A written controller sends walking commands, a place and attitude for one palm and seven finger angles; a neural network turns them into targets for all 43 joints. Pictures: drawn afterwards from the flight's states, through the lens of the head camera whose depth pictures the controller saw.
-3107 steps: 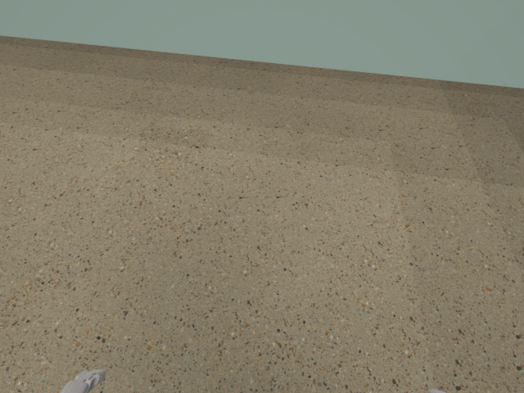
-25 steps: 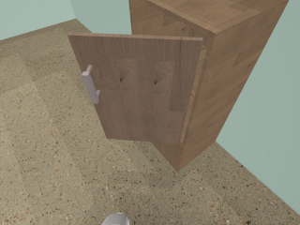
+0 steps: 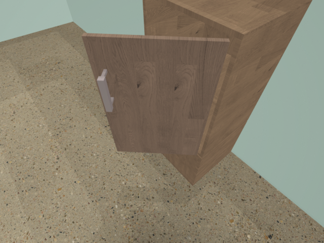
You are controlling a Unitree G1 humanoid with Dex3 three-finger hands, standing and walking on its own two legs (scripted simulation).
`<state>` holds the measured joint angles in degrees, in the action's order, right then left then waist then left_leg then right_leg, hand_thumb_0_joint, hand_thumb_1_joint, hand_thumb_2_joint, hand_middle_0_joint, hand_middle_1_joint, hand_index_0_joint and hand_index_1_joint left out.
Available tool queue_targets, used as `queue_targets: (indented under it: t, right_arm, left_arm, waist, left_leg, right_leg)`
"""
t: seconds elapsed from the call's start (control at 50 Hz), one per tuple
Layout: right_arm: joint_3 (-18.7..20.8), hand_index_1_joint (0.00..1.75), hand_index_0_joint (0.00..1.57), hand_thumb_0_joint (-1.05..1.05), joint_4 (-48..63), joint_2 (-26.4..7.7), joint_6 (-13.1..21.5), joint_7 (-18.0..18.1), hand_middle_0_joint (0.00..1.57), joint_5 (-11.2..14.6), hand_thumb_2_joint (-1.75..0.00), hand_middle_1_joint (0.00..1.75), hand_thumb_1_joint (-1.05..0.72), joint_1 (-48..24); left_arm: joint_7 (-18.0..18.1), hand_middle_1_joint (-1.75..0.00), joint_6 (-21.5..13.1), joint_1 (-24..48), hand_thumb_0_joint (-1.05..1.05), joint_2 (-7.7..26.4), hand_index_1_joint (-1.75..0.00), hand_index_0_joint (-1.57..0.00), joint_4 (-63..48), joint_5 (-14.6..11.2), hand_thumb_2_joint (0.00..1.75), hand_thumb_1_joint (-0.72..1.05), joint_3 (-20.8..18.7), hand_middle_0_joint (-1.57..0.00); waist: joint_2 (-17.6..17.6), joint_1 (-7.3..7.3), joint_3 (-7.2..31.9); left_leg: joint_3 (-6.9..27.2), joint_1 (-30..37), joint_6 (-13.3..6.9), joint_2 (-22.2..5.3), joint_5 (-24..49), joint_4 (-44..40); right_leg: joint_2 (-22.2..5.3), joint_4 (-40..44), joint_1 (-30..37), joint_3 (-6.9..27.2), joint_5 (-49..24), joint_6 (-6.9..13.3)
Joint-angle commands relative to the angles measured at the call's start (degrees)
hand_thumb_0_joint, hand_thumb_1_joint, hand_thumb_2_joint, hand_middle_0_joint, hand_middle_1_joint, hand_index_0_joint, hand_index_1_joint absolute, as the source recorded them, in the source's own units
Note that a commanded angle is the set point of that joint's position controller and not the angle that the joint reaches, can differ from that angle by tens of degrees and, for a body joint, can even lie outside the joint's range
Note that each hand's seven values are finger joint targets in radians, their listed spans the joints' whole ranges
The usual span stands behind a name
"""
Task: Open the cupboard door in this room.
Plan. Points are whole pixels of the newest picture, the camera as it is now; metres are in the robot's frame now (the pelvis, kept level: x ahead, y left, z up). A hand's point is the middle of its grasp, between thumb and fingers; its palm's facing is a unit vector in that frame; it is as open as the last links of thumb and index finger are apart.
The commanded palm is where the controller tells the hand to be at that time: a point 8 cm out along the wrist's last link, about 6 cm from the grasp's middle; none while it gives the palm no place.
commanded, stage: come to a stop and stand still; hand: left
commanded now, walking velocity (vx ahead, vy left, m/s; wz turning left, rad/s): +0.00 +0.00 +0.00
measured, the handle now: (107, 91) +0.55 +0.21 +0.05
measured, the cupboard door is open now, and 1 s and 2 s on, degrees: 47 47 47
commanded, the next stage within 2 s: look again from close up in 0.80 s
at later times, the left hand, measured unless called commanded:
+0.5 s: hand out of the picture -0.04 +0.11 -0.17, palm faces +0.09 -0.99 -0.15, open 7.4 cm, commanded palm none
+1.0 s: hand out of the picture -0.06 +0.10 -0.17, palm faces +0.06 -0.98 -0.16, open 7.4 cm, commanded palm none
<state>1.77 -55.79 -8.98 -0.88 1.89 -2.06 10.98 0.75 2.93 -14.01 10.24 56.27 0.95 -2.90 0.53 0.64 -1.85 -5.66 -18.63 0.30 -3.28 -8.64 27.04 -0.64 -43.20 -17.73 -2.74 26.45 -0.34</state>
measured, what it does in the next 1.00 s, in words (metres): steps on the spot: right foot, then left foot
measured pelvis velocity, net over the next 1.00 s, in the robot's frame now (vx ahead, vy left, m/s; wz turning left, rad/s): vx -0.03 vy -0.05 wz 0.01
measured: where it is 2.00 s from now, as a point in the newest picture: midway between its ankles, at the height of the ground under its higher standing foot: outside the picture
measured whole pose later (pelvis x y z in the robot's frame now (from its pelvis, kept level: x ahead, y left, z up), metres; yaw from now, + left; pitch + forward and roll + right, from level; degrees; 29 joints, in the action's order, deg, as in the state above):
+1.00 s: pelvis -0.03 -0.05 +0.01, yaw +1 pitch -1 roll -1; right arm 0.7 -62.3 -6.7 -0.4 2.1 -0.4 18.6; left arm 3.2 -2.6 -20.4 4.3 63.9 0.8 0.1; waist -2.2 0.3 -1.9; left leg -1.4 -15.5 0.2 -2.9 -19.1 34.9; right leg 5.0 -22.0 -10.1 -5.7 11.7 5.3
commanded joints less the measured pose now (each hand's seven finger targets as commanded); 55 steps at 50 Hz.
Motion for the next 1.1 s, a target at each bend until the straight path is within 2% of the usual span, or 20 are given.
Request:
queue_targets:
  t: [0.0, 0.02, 0.04, 0.06, 0.12, 0.2, 0.24, 0.28, 0.3, 0.34, 0.52, 0.64, 0.86, 0.88, 0.9, 0.94, 0.96, 0.98, 1.02, 1.08]
  right_arm:
    - [2.5, 0.30, 0.20, 0.00, 1.1, -7.6, 0.1, -0.3, 0.20, 0.8, -0.90, 0.30, -0.90, 3.9]
    - [1.6, 0.30, 0.20, 0.00, 2.0, -3.4, -0.1, -0.5, 0.20, 1.4, -0.90, 0.30, -0.90, 3.2]
    - [0.9, 0.30, 0.20, 0.00, 3.2, -2.5, -0.5, -0.8, 0.20, 1.1, -0.90, 0.30, -0.90, 0.6]
    - [1.1, 0.30, 0.20, 0.00, 2.6, -2.8, -0.7, -1.0, 0.20, 0.9, -0.90, 0.30, -0.90, 0.4]
    - [0.8, 0.30, 0.20, 0.00, -1.6, -2.5, -0.9, -0.9, 0.20, 0.8, -0.90, 0.30, -0.90, 4.1]
    - [0.0, 0.30, 0.20, 0.00, -3.3, -1.0, -0.3, -0.6, 0.20, 1.1, -0.90, 0.30, -0.90, 6.1]
    - [-0.5, 0.30, 0.20, 0.00, -5.3, -0.2, 0.3, -0.3, 0.20, 1.2, -0.90, 0.30, -0.90, 8.1]
    - [-0.7, 0.30, 0.20, 0.00, -6.1, -2.0, 1.4, 0.3, 0.20, 1.1, -0.90, 0.30, -0.90, 9.1]
    - [-0.7, 0.30, 0.20, 0.00, -6.4, -2.9, 1.6, 0.6, 0.20, 1.0, -0.90, 0.30, -0.90, 8.8]
    - [-1.0, 0.30, 0.20, 0.00, -7.5, -2.2, 1.7, 0.8, 0.20, 1.3, -0.90, 0.30, -0.90, 7.3]
    - [-1.4, 0.30, 0.20, 0.00, -8.8, -0.6, 1.0, 0.6, 0.20, 1.1, -0.90, 0.30, -0.90, 9.8]
    - [-1.6, 0.30, 0.20, 0.00, -9.0, 0.1, 0.9, 0.5, 0.20, 1.0, -0.90, 0.30, -0.90, 11.4]
    - [-2.0, 0.30, 0.20, 0.00, -9.3, 0.9, 1.5, 0.7, 0.20, 1.1, -0.90, 0.30, -0.90, 13.0]
    - [-0.8, 0.30, 0.20, 0.00, -6.1, -3.0, 2.8, 0.1, 0.20, 1.5, -0.90, 0.30, -0.90, 5.8]
    - [-0.5, 0.30, 0.20, 0.00, -4.4, -0.4, 1.3, 0.4, 0.20, 1.7, -0.90, 0.30, -0.90, 12.7]
    - [-0.9, 0.30, 0.20, 0.00, -4.2, 1.5, 1.2, -0.1, 0.20, 2.0, -0.90, 0.30, -0.90, 12.8]
    - [-1.1, 0.30, 0.20, 0.00, -4.0, 1.9, 1.4, -0.4, 0.20, 1.8, -0.90, 0.30, -0.90, 12.4]
    - [-1.0, 0.30, 0.20, 0.00, -3.7, 1.5, 1.5, -0.5, 0.20, 1.6, -0.90, 0.30, -0.90, 12.5]
    - [-1.1, 0.30, 0.20, 0.00, -3.7, 0.5, 1.7, -0.5, 0.20, 1.2, -0.90, 0.30, -0.90, 14.5]
    - [-1.4, 0.30, 0.20, 0.00, -4.0, -1.2, 2.5, -0.3, 0.20, 0.7, -0.90, 0.30, -0.90, 14.7]
  left_arm:
    - [0.4, -0.30, -2.0, -10.2, 0.00, 3.9, -0.30, -0.20, -0.5, 0.8, 0.90, 0.90, -0.8, -0.20]
    - [0.8, -0.30, -2.4, -9.5, 0.00, 7.9, -0.30, -0.20, -0.9, 1.2, 0.90, 0.90, -1.2, -0.20]
    - [0.9, -0.30, -2.8, -6.8, 0.00, 8.9, -0.30, -0.20, -2.0, 0.8, 0.90, 0.90, -0.8, -0.20]
    - [1.0, -0.30, -3.1, -4.4, 0.00, 8.0, -0.30, -0.20, -2.4, 0.8, 0.90, 0.90, -0.4, -0.20]
    - [1.0, -0.30, -3.8, -1.5, 0.00, 4.8, -0.30, -0.20, -1.6, 0.2, 0.90, 0.90, 0.1, -0.20]
    - [1.2, -0.30, -3.8, -3.9, 0.00, 4.8, -0.30, -0.20, -0.2, 0.1, 0.90, 0.90, 0.2, -0.20]
    - [1.1, -0.30, -3.8, -4.2, 0.00, 4.0, -0.30, -0.20, 1.0, -0.2, 0.90, 0.90, 0.6, -0.20]
    - [1.0, -0.30, -3.9, -6.0, 0.00, 1.9, -0.30, -0.20, 2.1, -0.7, 0.90, 0.90, 1.2, -0.20]
    - [1.1, -0.30, -4.0, -6.5, 0.00, 1.6, -0.30, -0.20, 2.6, -0.8, 0.90, 0.90, 1.3, -0.20]
    - [1.2, -0.30, -3.8, -6.4, 0.00, 2.0, -0.30, -0.20, 4.2, -0.7, 0.90, 0.90, 1.2, -0.20]
    - [1.1, -0.30, -4.1, -7.6, 0.00, 0.8, -0.30, -0.20, 6.8, -0.5, 0.90, 0.90, 1.9, -0.20]
    - [1.3, -0.30, -4.3, -9.2, 0.00, 0.3, -0.30, -0.20, 7.1, -0.4, 0.90, 0.90, 1.9, -0.20]
    - [1.5, -0.30, -4.7, -10.9, 0.00, -0.3, -0.30, -0.20, 7.7, -0.5, 0.90, 0.90, 1.9, -0.20]
    - [4.0, -0.30, -6.6, -14.5, 0.00, 2.8, -0.30, -0.20, 8.7, 0.5, 0.90, 0.90, 1.6, -0.20]
    - [3.8, -0.30, -6.7, -12.1, 0.00, 5.2, -0.30, -0.20, 5.9, 0.4, 0.90, 0.90, 1.0, -0.20]
    - [3.3, -0.30, -6.6, -9.4, 0.00, 4.1, -0.30, -0.20, 5.1, 0.1, 0.90, 0.90, 1.1, -0.20]
    - [2.8, -0.30, -6.7, -8.8, 0.00, 3.5, -0.30, -0.20, 4.4, 0.3, 0.90, 0.90, 1.4, -0.20]
    - [2.7, -0.30, -6.6, -8.1, 0.00, 2.9, -0.30, -0.20, 4.0, 0.3, 0.90, 0.90, 1.5, -0.20]
    - [2.5, -0.30, -6.1, -6.6, 0.00, 1.8, -0.30, -0.20, 3.8, 0.2, 0.90, 0.90, 1.6, -0.20]
    - [2.3, -0.30, -5.7, -6.5, 0.00, 0.1, -0.30, -0.20, 3.5, -0.2, 0.90, 0.90, 2.0, -0.20]
  waist:
    - [-0.4, -2.22, 4.5]
    - [12.6, -1.87, 1.9]
    - [12.4, -2.15, -0.4]
    - [9.0, -1.62, -0.4]
    - [7.2, 0.17, -2.1]
    - [5.2, -0.64, -1.8]
    - [2.9, -0.13, -2.0]
    - [-4.3, -1.04, -0.8]
    - [-4.0, -1.67, 0.3]
    - [-7.9, -2.05, -0.2]
    - [1.1, -0.81, -5.3]
    - [1.5, -0.75, -5.1]
    - [-0.4, -1.12, -4.3]
    - [2.4, -3.09, -6.2]
    - [0.5, 1.75, -0.5]
    - [-4.2, 1.41, 3.7]
    - [-1.6, 1.21, 4.3]
    - [0.1, 1.28, 3.6]
    - [3.7, 1.90, 0.6]
    - [-0.9, 0.69, -4.8]
  left_leg:
    - [7.4, -3.5, -3.4, -6.3, -7.5, -1.2]
    - [1.2, -9.1, 0.1, -0.3, -15.1, 6.6]
    - [2.6, -7.3, 0.5, 0.5, -19.6, 11.6]
    - [4.3, -5.5, 0.2, 0.4, -19.3, 15.6]
    - [3.8, -4.0, 0.5, 0.4, -13.4, 20.5]
    - [2.8, 1.2, 0.8, 0.5, -11.3, 8.7]
    - [3.1, 8.0, 0.6, 0.5, -4.1, -1.2]
    - [7.8, 10.1, -1.4, -4.0, 6.0, -5.3]
    - [8.2, 9.1, -1.9, -5.3, 8.9, -4.4]
    - [7.5, 7.2, -1.7, -4.7, 5.7, -5.3]
    - [6.0, 6.9, -0.8, -2.2, -4.8, -7.6]
    - [5.3, 7.1, -0.8, -1.7, -4.8, -6.5]
    - [5.6, 5.8, -0.6, -1.8, -1.9, -6.5]
    - [0.8, -0.4, 1.6, -0.1, -9.4, 8.2]
    - [5.1, -0.9, 0.0, 1.0, -14.1, 12.7]
    - [4.4, 2.4, -0.7, 0.0, -12.1, 11.8]
    - [4.3, 2.9, -0.6, 0.6, -11.0, 10.6]
    - [4.2, 4.3, -0.6, 0.9, -10.4, 8.3]
    - [4.9, 7.1, -1.0, 0.5, -7.7, 2.7]
    - [8.7, 3.8, -2.7, -2.6, -4.3, -3.3]
  right_leg:
    - [-3.8, 24.0, 12.8, 3.0, -12.6, 1.2]
    - [-13.5, 29.3, 11.0, 14.8, -10.5, 4.4]
    - [-18.2, 31.7, 3.3, 17.1, -12.4, 8.1]
    - [-17.2, 31.3, 0.7, 15.5, -11.2, 9.7]
    - [-11.9, 28.5, 1.3, 9.1, -21.2, 9.7]
    - [-10.9, 26.1, 3.5, 8.2, -22.3, 10.1]
    - [-9.1, 24.4, 1.6, 7.2, -19.2, 7.8]
    - [-5.6, 22.0, 2.6, 6.1, -21.1, 4.5]
    - [-4.8, 22.2, 5.4, 5.7, -22.1, 3.6]
    - [-5.4, 23.0, 8.0, 5.8, -22.2, 2.8]
    - [-5.9, 29.4, 3.8, 7.4, -7.8, 3.3]
    - [-6.1, 31.0, 2.9, 8.2, -5.1, 3.1]
    - [-6.1, 29.1, 5.6, 7.3, -12.3, 2.8]
    - [-10.1, 27.4, 6.7, 13.7, -57.4, -5.4]
    - [-13.4, 26.5, 11.0, 13.1, -56.1, -5.7]
    - [-12.4, 25.3, 9.6, 9.5, -41.0, 2.9]
    - [-11.5, 25.6, 9.4, 9.3, -31.8, 6.8]
    - [-10.8, 26.3, 7.0, 9.6, -24.0, 8.2]
    - [-9.1, 26.6, 1.7, 9.3, -10.8, 7.4]
    - [-4.8, 24.0, 0.0, 7.8, -8.3, 4.9]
